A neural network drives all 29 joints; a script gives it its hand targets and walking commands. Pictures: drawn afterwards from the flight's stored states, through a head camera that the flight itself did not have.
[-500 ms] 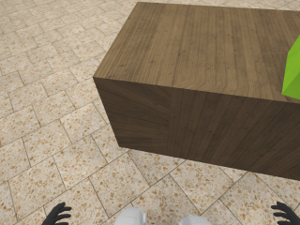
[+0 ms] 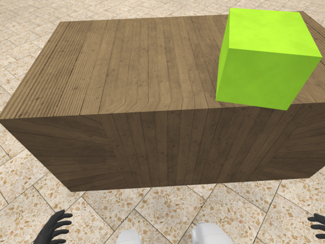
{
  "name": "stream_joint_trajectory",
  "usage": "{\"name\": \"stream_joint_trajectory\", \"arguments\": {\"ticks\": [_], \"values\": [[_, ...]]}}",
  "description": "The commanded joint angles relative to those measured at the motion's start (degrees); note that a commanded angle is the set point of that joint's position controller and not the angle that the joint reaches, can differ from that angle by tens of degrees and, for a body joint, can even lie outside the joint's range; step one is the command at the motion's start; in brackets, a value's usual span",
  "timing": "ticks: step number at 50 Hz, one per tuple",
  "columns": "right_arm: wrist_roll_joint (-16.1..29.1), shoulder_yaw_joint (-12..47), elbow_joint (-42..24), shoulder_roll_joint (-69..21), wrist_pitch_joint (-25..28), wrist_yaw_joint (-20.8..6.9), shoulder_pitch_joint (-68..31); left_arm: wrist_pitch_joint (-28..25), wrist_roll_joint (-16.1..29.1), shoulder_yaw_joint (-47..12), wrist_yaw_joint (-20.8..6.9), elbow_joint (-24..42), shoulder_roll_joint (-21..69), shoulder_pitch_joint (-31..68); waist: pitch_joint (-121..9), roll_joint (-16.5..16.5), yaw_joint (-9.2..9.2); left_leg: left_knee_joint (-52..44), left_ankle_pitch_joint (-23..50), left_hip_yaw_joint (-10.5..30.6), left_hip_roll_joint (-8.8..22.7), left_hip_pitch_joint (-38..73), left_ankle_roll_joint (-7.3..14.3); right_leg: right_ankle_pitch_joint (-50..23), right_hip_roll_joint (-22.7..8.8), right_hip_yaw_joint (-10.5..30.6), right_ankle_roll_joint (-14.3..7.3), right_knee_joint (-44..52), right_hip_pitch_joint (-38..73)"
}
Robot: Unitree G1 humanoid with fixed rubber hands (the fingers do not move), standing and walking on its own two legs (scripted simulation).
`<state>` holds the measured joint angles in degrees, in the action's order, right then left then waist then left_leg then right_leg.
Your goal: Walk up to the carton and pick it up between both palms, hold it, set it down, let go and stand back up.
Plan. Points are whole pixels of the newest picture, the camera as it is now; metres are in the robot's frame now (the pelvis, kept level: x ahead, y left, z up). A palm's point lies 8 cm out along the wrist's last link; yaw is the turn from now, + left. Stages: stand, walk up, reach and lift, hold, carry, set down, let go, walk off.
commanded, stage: walk up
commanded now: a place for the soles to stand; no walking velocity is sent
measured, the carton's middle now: (257, 56) +0.68 -0.34 +0.07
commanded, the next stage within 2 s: none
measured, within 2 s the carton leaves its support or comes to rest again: neither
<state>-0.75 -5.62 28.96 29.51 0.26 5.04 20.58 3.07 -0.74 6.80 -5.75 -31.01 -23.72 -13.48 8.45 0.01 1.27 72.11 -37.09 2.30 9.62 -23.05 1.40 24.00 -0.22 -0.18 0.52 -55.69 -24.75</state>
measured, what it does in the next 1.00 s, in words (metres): steps to the right: left foot, then right foot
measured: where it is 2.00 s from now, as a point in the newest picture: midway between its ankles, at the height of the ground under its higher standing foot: outside the picture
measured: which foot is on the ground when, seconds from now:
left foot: up 0.00-0.16, down 0.18-0.58, up 0.60-0.76, down 0.78-1.00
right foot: down 0.00-0.18, up 0.20-0.52, down 0.54-0.80, up 0.82-1.00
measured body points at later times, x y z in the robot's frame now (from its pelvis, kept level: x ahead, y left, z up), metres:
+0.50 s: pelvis +0.05 -0.11 +0.01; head +0.07 -0.07 +0.46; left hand +0.20 +0.21 -0.09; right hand +0.13 -0.46 +0.00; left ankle +0.09 +0.05 -0.68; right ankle +0.13 -0.30 -0.65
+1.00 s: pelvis +0.15 -0.24 +0.01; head +0.16 -0.20 +0.46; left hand +0.31 +0.09 -0.07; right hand +0.20 -0.58 -0.03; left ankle +0.14 -0.08 -0.68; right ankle +0.24 -0.38 -0.66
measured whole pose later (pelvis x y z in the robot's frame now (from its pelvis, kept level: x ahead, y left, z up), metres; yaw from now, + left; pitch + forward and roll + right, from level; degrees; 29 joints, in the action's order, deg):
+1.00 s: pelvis +0.15 -0.24 +0.01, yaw -1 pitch -7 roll +1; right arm -2.0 -1.7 32.1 25.8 3.4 3.6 25.0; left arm 3.5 -1.1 7.3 -2.8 -33.0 -27.9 -14.2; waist 8.5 -6.4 1.7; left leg 51.0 -29.4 2.1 2.6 -14.9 -2.5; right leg 25.7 -3.0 1.3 0.0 -57.4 -28.5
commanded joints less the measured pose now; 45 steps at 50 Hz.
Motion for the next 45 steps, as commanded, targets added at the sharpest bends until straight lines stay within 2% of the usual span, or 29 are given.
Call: {"name": "stream_joint_trajectory", "arguments": {"ticks": [1, 5, 6, 8, 9, 10, 11, 12, 14, 18, 20, 23, 25, 26, 28, 29, 30, 31, 32, 35, 37, 38, 39, 40, 41, 42, 43, 44, 45], "values": [[1.6, -2.3, -5.8, 9.2, 2.8, 0.3, 0.1, -1.2, -0.4, 5.3, 3.2, 6.1, -18.6, -2.9, -5.3, -11.8, -4.68, 4.1, 3.7, -0.2, -2.1, -16.6, 0.8, -3.2, -15.4, 30.0, -15.3, 30.8, 13.9], [0.6, -1.8, -4.2, 8.6, 3.0, 0.7, -0.4, -0.5, -0.4, 3.2, 3.3, 6.5, -13.5, -0.6, -2.7, -12.7, -4.56, -10.6, 0.3, -1.9, -4.7, -5.9, 1.1, -9.7, -14.1, 22.6, -14.9, 29.7, 4.2], [0.5, -1.3, -2.9, 7.2, 3.2, 0.6, 2.9, -0.5, -0.5, 2.4, 3.0, 6.5, -13.4, 1.1, -3.4, -14.0, -2.42, -17.5, 2.9, -2.1, -5.1, -1.1, 1.4, -12.8, -13.6, 21.2, -15.0, 27.3, 1.6], [0.5, -1.7, 1.4, 7.0, 3.5, 0.9, 11.8, 0.6, -0.5, 1.0, 2.7, 7.8, -10.4, 6.3, -5.1, -11.0, 2.35, -31.6, 16.2, -5.4, -7.4, 14.7, 2.4, -9.2, -10.2, 14.3, -8.9, 21.1, -7.3], [-0.4, -2.2, 2.0, 8.0, 3.7, 1.1, 15.3, 0.6, -0.4, 0.3, 2.4, 7.6, -7.3, 5.6, -7.8, -3.5, 4.17, -38.5, 18.6, 1.3, -5.0, 26.1, 3.0, -2.8, -7.5, 10.6, -6.1, 11.1, -15.5], [-2.0, -3.4, -0.1, 14.0, 3.5, 1.2, 13.7, 0.6, -0.4, -0.1, 2.3, 9.1, -4.9, 3.2, -8.5, 12.8, 4.78, -52.1, -1.8, 29.4, 10.7, 26.2, 7.3, 9.3, 1.1, 3.6, -0.7, -6.4, -23.0], [-2.9, -4.0, -3.1, 16.0, 3.1, 2.1, 8.9, 1.7, -1.6, 2.5, 2.8, 9.8, -11.2, 3.2, -3.7, 6.6, 4.39, -61.6, -20.0, 44.5, 19.0, 16.2, 12.4, 13.1, 1.9, 8.5, -0.5, -13.2, -24.7], [-3.6, -3.7, -3.7, 16.4, 3.6, 2.6, 7.0, 1.9, -1.7, 4.1, 2.7, 10.0, -14.9, 2.9, -1.0, 1.6, 2.81, -61.9, -22.3, 44.0, 20.2, 11.7, 14.2, 10.6, 0.4, 11.7, -0.3, -18.6, -23.2], [-3.2, -2.6, -4.9, 13.5, 5.1, 2.6, 4.7, 1.6, -1.6, 4.1, 1.7, 8.2, -14.2, -0.1, 1.8, -1.5, 0.05, -55.6, -9.5, 32.3, 17.6, 9.4, 14.1, 4.4, -0.5, 15.0, 0.7, -21.9, -22.6], [-2.7, -2.3, -6.5, 11.8, 5.8, 1.8, 0.6, 1.8, -1.4, 4.6, 0.7, 7.6, -12.7, -3.4, -0.3, 8.7, -0.68, -52.0, -2.9, 16.9, 13.5, 5.8, 14.5, 1.1, -1.0, 11.1, 2.1, -22.1, -15.8], [-2.7, -3.3, -7.0, 14.1, 5.7, 1.4, 0.8, 1.9, -1.5, 4.5, 0.5, 8.6, -13.7, -0.6, 1.1, 8.2, 0.09, -50.5, -2.1, 13.6, 12.5, 2.7, 13.5, -1.0, -3.4, 10.4, 1.9, -19.2, -15.0], [-2.9, -3.5, -7.7, 14.3, 5.7, 1.0, -2.4, 1.3, -0.9, 3.6, -0.4, 9.0, -11.5, -1.0, 1.9, 14.1, -0.50, -47.3, -5.9, 7.8, 10.4, 2.1, 11.0, -0.2, -7.0, 5.6, 0.5, -2.6, -11.2], [-2.7, -3.5, -7.0, 14.8, 4.6, 0.5, -2.5, 0.9, -0.3, 3.4, -0.9, 7.5, -10.9, -2.3, -1.3, 13.6, -0.48, -46.9, -7.8, 0.4, 7.4, -4.2, 8.9, 0.9, -4.2, -1.4, -0.9, 4.7, 1.1], [-2.4, -3.7, -6.6, 14.8, 4.0, 0.4, -3.3, 0.6, -0.5, 3.7, -0.8, 6.2, -11.6, -5.3, -3.0, 11.7, -2.75, -41.8, -8.7, -1.1, 6.8, -8.4, 8.6, -1.1, -2.6, -2.7, -1.7, 8.3, 10.4], [-2.5, -2.0, -6.7, 10.0, 2.8, -0.3, 0.1, -0.5, -0.6, 5.0, 0.1, 2.2, -13.7, -13.4, -7.7, -2.4, -6.33, -22.3, -10.5, -9.3, 2.0, -13.2, 5.4, -1.2, 2.0, -4.8, -2.6, 12.5, 21.2], [-1.5, -1.4, -7.9, 6.8, 2.4, -0.8, 0.4, -1.1, -1.2, 5.7, 1.0, 3.2, -18.4, -14.3, -6.1, -16.1, -8.42, -8.4, -9.9, -12.2, -3.1, -19.6, 2.2, 13.4, -6.7, 13.2, -6.3, 23.2, 18.2], [0.9, -1.4, -10.3, 7.7, 2.0, -0.8, -2.6, -1.4, 0.0, 6.0, 1.3, 5.6, -20.8, -11.6, -7.7, -18.9, -8.55, 3.4, -8.6, -7.0, -8.1, -18.9, 0.1, 29.0, -18.0, 40.5, -15.6, 40.1, 11.2], [1.3, -2.7, -10.7, 11.5, 1.8, -0.6, -4.5, -1.7, 1.2, 5.8, 1.7, 6.8, -20.5, -6.8, -4.5, -12.3, -7.36, 7.1, -3.4, 1.0, -7.4, -17.0, 0.3, 31.7, -20.5, 45.6, -19.5, 42.6, 6.6], [1.7, -2.9, -10.3, 12.3, 2.1, -0.7, -4.6, -2.0, 1.1, 5.2, 2.3, 7.2, -20.8, -5.5, -1.4, -8.9, -6.40, 6.1, 0.1, 2.4, -6.7, -18.7, 0.8, 26.8, -21.1, 43.6, -19.8, 40.8, 7.4], [1.2, -2.8, -5.1, 10.7, 3.1, -0.4, 0.8, -1.8, -0.2, 4.5, 3.4, 6.4, -18.9, -2.2, -2.2, -11.1, -3.11, -4.7, -1.6, 3.1, -4.7, -10.7, 2.6, 10.4, -19.3, 30.1, -16.9, 29.9, 5.0], [1.5, -2.9, -2.4, 10.5, 3.3, -0.5, 6.0, -0.9, -0.1, 3.3, 3.3, 7.4, -16.3, 2.0, -4.3, -11.6, -0.52, -20.5, 2.9, -1.8, -6.8, 2.7, 3.1, 9.9, -16.3, 19.0, -13.1, 25.2, -2.2], [1.0, -2.8, 0.4, 9.6, 3.4, -0.8, 11.2, -0.5, 0.5, 2.3, 3.2, 6.8, -14.4, 5.5, -2.5, -10.2, 3.08, -28.4, 9.2, -2.5, -8.3, 13.8, 4.0, 10.2, -14.3, 14.6, -9.8, 21.3, -12.9], [-0.1, -3.6, 2.2, 11.1, 3.2, -0.8, 16.3, -0.2, 0.5, 1.5, 2.8, 7.2, -11.8, 6.8, -1.4, -3.1, 6.38, -36.9, 5.3, 7.1, -4.2, 23.1, 5.7, 14.7, -9.2, 6.3, -5.2, 9.2, -23.4], [-1.0, -4.2, 1.3, 16.1, 3.2, -0.7, 15.3, -0.1, 0.8, 1.0, 3.2, 7.8, -8.8, 6.9, -0.9, 7.9, 5.97, -55.6, -14.3, 39.8, 8.7, 20.0, 8.0, 9.9, -1.3, -1.1, -0.9, -6.7, -28.3], [-1.4, -4.6, -0.1, 18.6, 3.3, -0.1, 12.5, 0.3, 0.5, 2.8, 3.7, 10.2, -13.6, 9.5, 3.5, 2.1, 6.65, -61.3, -15.0, 57.6, 15.5, 14.5, 10.3, 12.4, -0.8, 7.1, -1.4, -10.4, -31.5], [-1.8, -4.5, -0.8, 19.3, 4.0, 0.5, 9.9, 0.0, -0.1, 3.5, 3.8, 10.5, -16.0, 10.1, 4.5, 1.1, 5.55, -60.2, -10.8, 54.9, 17.1, 13.6, 12.3, 11.0, -3.0, 9.7, -1.6, -12.1, -30.1], [-2.6, -3.6, -0.9, 16.9, 4.8, 0.8, 7.2, -0.2, -0.1, 3.4, 3.5, 8.2, -15.4, 5.9, 6.3, 1.8, 2.11, -54.5, 3.1, 44.4, 14.4, 15.5, 11.7, 8.8, -4.1, 11.2, -1.5, -11.2, -27.9], [-3.1, -3.5, -0.8, 15.3, 5.0, 0.7, 4.6, -0.7, 0.0, 3.1, 3.1, 6.1, -13.4, 3.2, 4.5, 3.7, 0.15, -47.9, 14.4, 34.7, 12.1, 17.6, 13.8, 7.2, -4.5, 10.5, -1.2, -11.0, -26.0], [-2.6, -3.1, -1.2, 15.2, 5.3, 0.5, 3.6, -1.1, -0.7, 3.1, 3.0, 6.1, -13.2, 2.4, 2.9, 6.4, 0.20, -44.9, 24.0, 29.0, 12.0, 16.3, 16.0, 6.6, -4.9, 9.0, -1.1, -10.5, -22.9]]}}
